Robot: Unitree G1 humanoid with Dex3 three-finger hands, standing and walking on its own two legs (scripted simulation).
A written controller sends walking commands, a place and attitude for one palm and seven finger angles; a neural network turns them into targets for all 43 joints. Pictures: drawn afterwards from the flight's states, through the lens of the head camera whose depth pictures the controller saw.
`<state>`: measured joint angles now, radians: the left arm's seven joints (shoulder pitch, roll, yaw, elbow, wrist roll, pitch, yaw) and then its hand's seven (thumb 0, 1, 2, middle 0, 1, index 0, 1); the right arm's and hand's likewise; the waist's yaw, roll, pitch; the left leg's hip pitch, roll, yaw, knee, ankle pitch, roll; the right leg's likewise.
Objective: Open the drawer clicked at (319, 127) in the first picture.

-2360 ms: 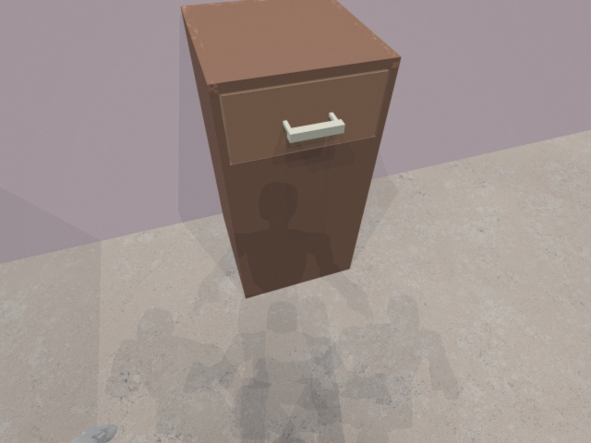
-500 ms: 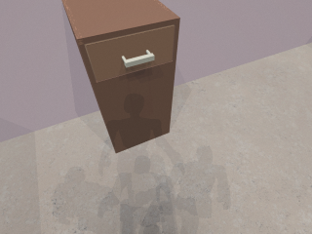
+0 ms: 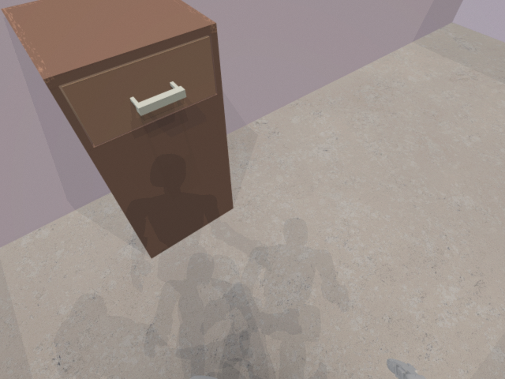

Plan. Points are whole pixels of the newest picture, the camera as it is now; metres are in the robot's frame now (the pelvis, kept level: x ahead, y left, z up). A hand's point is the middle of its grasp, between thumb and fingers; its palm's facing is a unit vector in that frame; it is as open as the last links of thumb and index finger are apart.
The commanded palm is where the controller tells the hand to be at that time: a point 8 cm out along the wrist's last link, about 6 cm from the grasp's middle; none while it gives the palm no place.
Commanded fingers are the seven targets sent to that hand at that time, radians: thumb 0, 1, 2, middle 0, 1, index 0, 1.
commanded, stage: walk to a spot facing it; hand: left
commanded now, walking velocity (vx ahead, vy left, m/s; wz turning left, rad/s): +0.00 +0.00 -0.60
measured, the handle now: (157, 96) +0.74 +0.34 -0.02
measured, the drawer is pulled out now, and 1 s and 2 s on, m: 0.00 0.00 0.00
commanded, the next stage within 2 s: none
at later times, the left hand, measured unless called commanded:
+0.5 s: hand (176, 369) +0.15 +0.16 -0.17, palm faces -0.33 -0.91 -0.27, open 7.4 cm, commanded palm none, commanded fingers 0.00 0.90 0.90 -0.20 -0.30 -0.20 -0.30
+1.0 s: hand (198, 331) +0.22 +0.14 -0.18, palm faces -0.54 -0.83 -0.16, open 7.4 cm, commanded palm none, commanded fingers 0.00 0.90 0.90 -0.20 -0.30 -0.20 -0.30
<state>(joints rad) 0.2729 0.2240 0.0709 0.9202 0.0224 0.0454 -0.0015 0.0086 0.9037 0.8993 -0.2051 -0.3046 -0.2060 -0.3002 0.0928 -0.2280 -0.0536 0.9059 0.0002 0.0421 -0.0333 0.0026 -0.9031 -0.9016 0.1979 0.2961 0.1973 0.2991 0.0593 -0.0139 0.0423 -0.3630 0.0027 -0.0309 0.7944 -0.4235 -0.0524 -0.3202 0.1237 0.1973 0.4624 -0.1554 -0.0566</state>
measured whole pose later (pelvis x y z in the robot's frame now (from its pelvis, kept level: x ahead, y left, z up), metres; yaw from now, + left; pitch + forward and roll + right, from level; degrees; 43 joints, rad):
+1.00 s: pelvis +0.06 +0.00 +0.00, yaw -37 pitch +0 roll -2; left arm 0.27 0.26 0.10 0.96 0.03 0.05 -0.06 0.01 0.91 0.90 -0.20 -0.30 -0.20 -0.30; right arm 0.30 -0.18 -0.01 0.91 -0.02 -0.05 -0.02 0.00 -0.90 -0.90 0.20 0.30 0.20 0.30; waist 0.01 -0.05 0.00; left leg -0.16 0.07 0.18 0.47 -0.32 0.03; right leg -0.50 0.00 0.00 1.12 -0.31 0.01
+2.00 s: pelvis +0.36 -0.31 -0.01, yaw -70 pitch -1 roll +0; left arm 0.36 0.22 0.09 1.02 0.02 0.02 -0.02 0.01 0.91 0.90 -0.20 -0.30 -0.20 -0.30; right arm 0.09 -0.16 0.00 0.86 -0.02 -0.06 -0.01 0.00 -0.90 -0.90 0.20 0.30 0.20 0.30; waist 0.07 -0.04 0.06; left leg -0.32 0.11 0.20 0.61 -0.26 0.01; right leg -0.43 0.00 -0.02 1.25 -0.46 0.01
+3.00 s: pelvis +0.33 -0.42 -0.01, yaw -66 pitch +1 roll +0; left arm 0.19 0.22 0.08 0.92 0.01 0.03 0.02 0.01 0.91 0.90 -0.20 -0.30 -0.20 -0.30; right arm 0.24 -0.23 -0.09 0.94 -0.02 0.05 0.00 0.00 -0.90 -0.90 0.20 0.30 0.20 0.30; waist -0.02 0.04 0.05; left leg -0.41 0.00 -0.05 0.60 -0.23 -0.02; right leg -0.28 -0.03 -0.05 0.58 -0.33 0.03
